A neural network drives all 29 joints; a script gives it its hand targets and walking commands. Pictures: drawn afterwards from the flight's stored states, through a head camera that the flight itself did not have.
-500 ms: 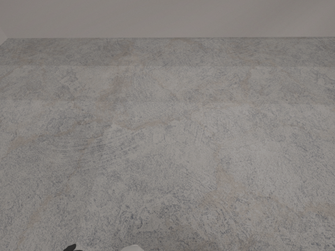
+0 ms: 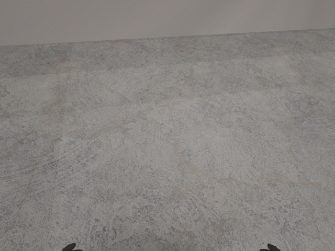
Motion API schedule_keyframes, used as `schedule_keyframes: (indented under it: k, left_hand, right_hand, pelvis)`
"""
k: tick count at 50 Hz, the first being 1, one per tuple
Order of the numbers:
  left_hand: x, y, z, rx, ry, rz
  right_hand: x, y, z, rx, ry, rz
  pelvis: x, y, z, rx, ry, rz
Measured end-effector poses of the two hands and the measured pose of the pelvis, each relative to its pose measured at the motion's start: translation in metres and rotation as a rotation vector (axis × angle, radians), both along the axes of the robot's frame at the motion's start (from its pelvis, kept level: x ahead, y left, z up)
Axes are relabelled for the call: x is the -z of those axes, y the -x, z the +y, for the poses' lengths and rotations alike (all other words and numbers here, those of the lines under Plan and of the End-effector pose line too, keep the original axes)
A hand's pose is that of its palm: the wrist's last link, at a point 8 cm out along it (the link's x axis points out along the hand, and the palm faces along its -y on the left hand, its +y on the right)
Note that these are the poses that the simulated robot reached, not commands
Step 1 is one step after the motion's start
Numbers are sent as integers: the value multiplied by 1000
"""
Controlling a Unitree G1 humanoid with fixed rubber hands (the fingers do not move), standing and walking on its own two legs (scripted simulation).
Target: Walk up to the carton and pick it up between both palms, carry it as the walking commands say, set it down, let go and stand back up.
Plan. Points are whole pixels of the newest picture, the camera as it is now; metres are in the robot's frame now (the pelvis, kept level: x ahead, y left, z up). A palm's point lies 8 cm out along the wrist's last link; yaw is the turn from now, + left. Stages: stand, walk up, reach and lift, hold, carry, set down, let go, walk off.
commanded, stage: walk up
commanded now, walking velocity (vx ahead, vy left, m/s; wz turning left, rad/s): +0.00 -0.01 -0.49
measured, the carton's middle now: out of the picture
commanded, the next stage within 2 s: none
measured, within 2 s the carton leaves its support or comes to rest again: neither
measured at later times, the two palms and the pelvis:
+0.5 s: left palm out of the picture +0.11 +0.25 -0.12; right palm out of the picture +0.04 -0.29 -0.11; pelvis -0.02 +0.00 +0.00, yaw -14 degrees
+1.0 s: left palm (108, 237) +0.18 +0.16 -0.10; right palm out of the picture -0.15 -0.29 -0.13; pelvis -0.06 -0.02 +0.00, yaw -30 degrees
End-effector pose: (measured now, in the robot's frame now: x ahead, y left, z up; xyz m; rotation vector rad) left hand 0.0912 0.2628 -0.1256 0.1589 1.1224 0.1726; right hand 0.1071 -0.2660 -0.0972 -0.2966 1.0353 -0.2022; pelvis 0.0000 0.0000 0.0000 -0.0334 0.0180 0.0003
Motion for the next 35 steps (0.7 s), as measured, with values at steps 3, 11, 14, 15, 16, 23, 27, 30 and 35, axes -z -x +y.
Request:
schedule_keyframes:
  k: [3, 11, 14, 15, 16, 23, 27, 30, 35]
  left_hand:
    - [-6, -26, -17, 66, -16, -44]
    - [-23, -31, -40, 173, -104, -28]
    - [-27, -26, -37, 190, -125, -7]
    - [-27, -25, -36, 196, -129, -4]
    - [-27, -25, -35, 201, -131, -2]
    - [-12, -17, -19, 238, -105, 37]
    - [7, -21, -6, 269, -83, 55]
    - [8, -29, -8, 301, -61, 54]
    - [5, -43, -23, 375, -20, 65]
  right_hand:
    - [13, 29, -20, 60, -14, 43]
    - [28, 78, -51, 186, -64, 110]
    - [24, 77, -50, 200, -79, 85]
    - [24, 76, -49, 204, -82, 77]
    - [23, 75, -48, 207, -83, 70]
    - [13, 66, -29, 224, -64, 2]
    - [9, 81, -15, 260, -23, -19]
    - [0, 106, -9, 294, -6, 13]
    - [-8, 137, -10, 363, 19, 26]
  pelvis:
    - [4, 3, -10, 37, -8, 3]
    - [1, 11, -29, 125, -51, -1]
    - [-3, 15, -30, 152, -58, -4]
    - [-3, 16, -30, 160, -59, -5]
    - [-4, 17, -29, 169, -59, -6]
    - [0, 23, -13, 229, -46, -4]
    - [9, 25, 2, 261, -29, -3]
    - [3, 27, 6, 300, -20, -15]
    - [-3, 29, 9, 361, -2, -21]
